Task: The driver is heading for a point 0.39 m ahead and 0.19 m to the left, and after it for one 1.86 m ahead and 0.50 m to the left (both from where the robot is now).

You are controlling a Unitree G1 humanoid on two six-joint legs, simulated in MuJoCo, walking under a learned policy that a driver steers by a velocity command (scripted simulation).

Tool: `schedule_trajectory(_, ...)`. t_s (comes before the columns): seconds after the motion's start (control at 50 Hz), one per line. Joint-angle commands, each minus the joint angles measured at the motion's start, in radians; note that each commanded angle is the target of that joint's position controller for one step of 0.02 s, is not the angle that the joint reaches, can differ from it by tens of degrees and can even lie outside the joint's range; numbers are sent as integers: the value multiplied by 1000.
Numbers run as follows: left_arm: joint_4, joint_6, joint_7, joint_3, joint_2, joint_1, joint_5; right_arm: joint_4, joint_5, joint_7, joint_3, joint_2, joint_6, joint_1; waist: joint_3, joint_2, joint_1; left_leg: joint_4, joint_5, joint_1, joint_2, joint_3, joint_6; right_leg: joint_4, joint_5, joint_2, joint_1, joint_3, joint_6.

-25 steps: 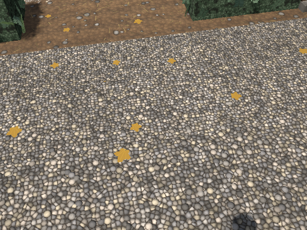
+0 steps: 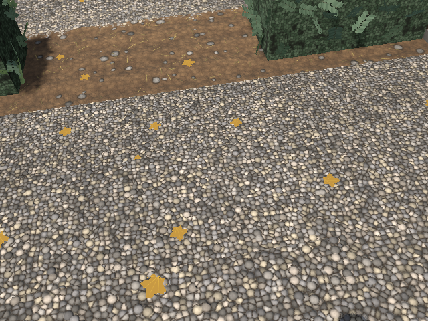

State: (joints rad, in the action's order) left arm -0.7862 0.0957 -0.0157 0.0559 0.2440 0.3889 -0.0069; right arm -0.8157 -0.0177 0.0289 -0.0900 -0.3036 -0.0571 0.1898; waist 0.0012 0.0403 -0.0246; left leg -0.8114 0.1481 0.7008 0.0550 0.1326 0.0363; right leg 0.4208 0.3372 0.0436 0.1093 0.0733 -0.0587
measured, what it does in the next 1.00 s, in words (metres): goes down, turning left: left foot 0.18 m lower, then right foot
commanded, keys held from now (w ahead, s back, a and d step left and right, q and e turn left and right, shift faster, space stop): w+q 0.30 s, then q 0.44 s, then no key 0.26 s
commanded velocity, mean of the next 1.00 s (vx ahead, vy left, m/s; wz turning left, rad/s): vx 0.26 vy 0.00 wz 0.46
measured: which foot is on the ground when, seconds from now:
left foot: up 0.00-0.30, down 0.32-0.66, up 0.68-0.94, down 0.96-1.00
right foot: down 0.00-0.32, up 0.34-0.62, down 0.64-1.00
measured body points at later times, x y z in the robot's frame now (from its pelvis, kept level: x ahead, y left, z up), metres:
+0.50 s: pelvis +0.31 +0.08 -0.19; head +0.38 +0.09 +0.25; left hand +0.33 +0.36 -0.31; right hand +0.48 -0.13 -0.33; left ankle +0.32 +0.16 -0.92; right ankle +0.37 -0.10 -0.83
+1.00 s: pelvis +0.42 +0.09 -0.19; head +0.43 +0.11 +0.26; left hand +0.40 +0.39 -0.30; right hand +0.67 -0.06 -0.30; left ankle +0.37 +0.19 -0.92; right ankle +0.55 +0.00 -0.92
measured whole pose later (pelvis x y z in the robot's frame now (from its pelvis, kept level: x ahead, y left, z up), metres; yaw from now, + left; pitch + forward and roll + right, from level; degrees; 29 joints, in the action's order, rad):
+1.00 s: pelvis +0.42 +0.09 -0.19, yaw +32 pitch +1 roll +0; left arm -0.70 -0.03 -0.01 0.06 0.25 0.18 0.01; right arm -0.74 0.02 0.00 -0.05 -0.25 0.08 0.18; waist -0.02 -0.02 -0.03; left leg -0.59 -0.29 0.31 -0.03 0.02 0.02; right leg 0.58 0.25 -0.06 0.39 0.02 0.03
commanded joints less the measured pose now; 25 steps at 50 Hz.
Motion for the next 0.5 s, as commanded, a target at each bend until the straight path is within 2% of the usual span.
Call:
schedule_trajectory(0.02, 28, 20, -39, 38, 135, 11, -3, 80, 21, 28, 6, -6, -18, -106, -32, -96, -6, 143, 366, -98, -30, -27, 14, -59, -182, -223, 148, -56, -90)
schedule_trajectory(0.04, 22, 20, -39, 37, 133, 21, 0, 84, 15, 35, 6, -7, -13, -109, -50, -98, -7, 137, 380, -88, -34, -13, 27, -30, -168, -235, 153, -57, -89)
schedule_trajectory(0.08, 9, 22, -37, 29, 116, 72, 3, 115, 14, 47, 5, -17, -1, -144, -85, -103, -21, 144, 332, 1, -49, 10, 53, 40, -208, -263, 85, -72, -89)
schedule_trajectory(0.1, -2, 14, -42, 27, 108, 103, 3, 136, 15, 55, 6, -23, 2, -181, -103, -93, -41, 144, 311, 88, -45, 11, 60, 94, -223, -286, 14, -72, -89)
schedule_trajectory(0.14, -12, -7, -56, 21, 93, 147, 5, 159, 15, 74, 17, -3, 4, -250, -134, -75, -75, 182, 317, 157, -41, -7, 58, 210, -243, -298, -43, -51, -72)
schedule_trajectory(0.16, -12, -17, -56, 13, 82, 169, 7, 174, 9, 86, 27, 16, 0, -281, -141, -76, -94, 221, 324, 152, -39, -38, 54, 243, -250, -300, -51, -42, -63)
schedule_trajectory(0.18, -10, -25, -58, 12, 90, 181, 6, 183, 6, 97, 34, 29, -2, -312, -146, -77, -114, 244, 330, 128, -38, -70, 47, 272, -246, -303, -44, -41, -56)
schedule_trajectory(0.2, -4, -35, -58, 9, 95, 175, 2, 186, -3, 102, 38, 33, -1, -324, -154, -82, -120, 267, 314, 96, -36, -83, 42, 304, -269, -307, -34, -39, -46)
schedule_trajectory(0.24, 11, -44, -55, 6, 114, 149, -6, 161, -5, 102, 36, 23, -6, -288, -154, -86, -109, 355, 294, -17, -39, -124, 33, 393, -388, -290, -19, -6, -14)
schedule_trajectory(0.26, 14, -48, -53, 11, 136, 134, -10, 123, -2, 93, 27, 6, -6, -211, -129, -84, -74, 413, 286, -118, -35, -132, 40, 494, -506, -285, -23, 13, 2)
schedule_trajectory(0.28, -6, -43, -42, 14, 151, 162, -8, 84, 10, 77, 8, -20, -9, -98, -43, -76, -30, 402, 290, -297, -70, -175, 61, 650, -666, -260, -21, 8, -4)
schedule_trajectory(0.3, -23, -40, -34, 17, 161, 153, -22, 24, 12, 65, -9, -53, -5, 56, 16, -86, 61, 467, 336, -514, -67, -190, 93, 899, -671, -246, 67, 17, 15)
schedule_trajectory(0.32, -38, -22, -21, 19, 145, 103, -31, -36, 24, 48, -23, -102, 6, 237, 43, 42, 174, 555, 591, -814, 26, -83, 201, 1377, -72, -121, 307, 71, 83)
schedule_trajectory(0.34, 8, 0, 1, -6, 44, 192, 7, -48, 58, 29, -25, -219, -2, 292, 223, 232, 102, 51, 1197, -1337, 193, 87, 293, 1714, 626, -50, 800, -29, 132)
schedule_trajectory(0.36, 88, 24, 17, -15, 158, 126, -29, -12, 33, 23, -25, -174, 0, 370, 460, 168, 218, 61, 1113, -1511, 330, 284, 450, 1580, 480, -70, 925, -217, 137)
schedule_trajectory(0.38, 109, 39, 19, -8, 183, 49, -37, 24, 20, 10, -28, -188, 21, 283, 448, 60, 189, 172, 871, -1412, 318, 319, 434, 1479, 434, -120, 939, -205, 130)
schedule_trajectory(0.4, 116, 53, 20, -5, 176, 45, -39, 49, 6, -5, -24, -181, 25, 206, 444, -39, 115, 260, 425, -1252, 300, 345, 398, 1241, 223, -158, 915, -242, 85)
schedule_trajectory(0.42, 107, 35, 2, 0, 172, 15, -32, 100, 7, -16, -12, -157, 32, 74, 345, -94, 50, 320, 299, -1009, 298, 402, 395, 1196, 140, -163, 863, -208, 111)
schedule_trajectory(0.44, 108, -1, -22, 13, 169, 1, -16, 124, 6, -25, -9, -148, 34, -35, 178, -130, -16, 381, 381, -656, 265, 347, 368, 1013, 61, -171, 731, -196, 156)
schedule_trajectory(0.46, 107, -20, -35, 11, 145, 11, 9, 128, 10, -24, -3, -124, 37, -72, 106, -119, -52, 397, 398, -442, 196, 278, 328, 801, 55, -184, 587, -177, 175)
schedule_trajectory(0.48, 111, -22, -40, 5, 118, 1, 23, 133, 12, -26, -4, -120, 34, -81, 82, -82, -47, 407, 462, -304, 118, 197, 293, 620, 7, -153, 464, -133, 184)
schedule_trajectory(0.5, 114, -14, -41, 5, 99, -7, 23, 134, 17, -35, -7, -118, 36, -87, 125, -35, -38, 393, 480, -259, 48, 132, 258, 482, -101, -115, 346, -119, 178)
